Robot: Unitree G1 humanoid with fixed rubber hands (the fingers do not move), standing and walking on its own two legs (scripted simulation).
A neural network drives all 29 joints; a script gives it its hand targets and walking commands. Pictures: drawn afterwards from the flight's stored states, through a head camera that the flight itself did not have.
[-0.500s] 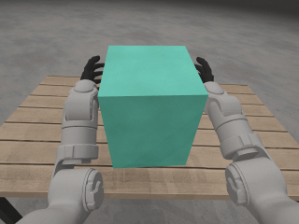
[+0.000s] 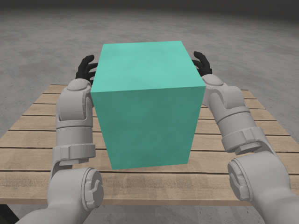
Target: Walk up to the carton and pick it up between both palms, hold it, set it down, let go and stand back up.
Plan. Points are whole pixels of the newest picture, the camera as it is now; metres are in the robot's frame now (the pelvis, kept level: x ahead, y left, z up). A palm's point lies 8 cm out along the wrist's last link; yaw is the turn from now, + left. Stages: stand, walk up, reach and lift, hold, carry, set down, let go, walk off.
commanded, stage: hold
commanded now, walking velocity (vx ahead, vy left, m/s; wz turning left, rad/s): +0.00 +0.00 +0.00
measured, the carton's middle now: (146, 105) +0.36 +0.01 +0.21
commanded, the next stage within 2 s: none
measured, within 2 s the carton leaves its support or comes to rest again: neither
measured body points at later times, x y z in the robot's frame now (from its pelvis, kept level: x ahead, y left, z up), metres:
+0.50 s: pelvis -0.02 +0.00 +0.00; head -0.10 +0.02 +0.44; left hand +0.38 +0.17 +0.28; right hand +0.38 -0.13 +0.29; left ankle +0.02 +0.14 -0.75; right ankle -0.01 -0.12 -0.75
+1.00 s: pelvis +0.00 +0.00 +0.00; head -0.09 +0.02 +0.44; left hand +0.38 +0.17 +0.28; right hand +0.38 -0.13 +0.30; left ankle +0.02 +0.14 -0.75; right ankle -0.01 -0.12 -0.75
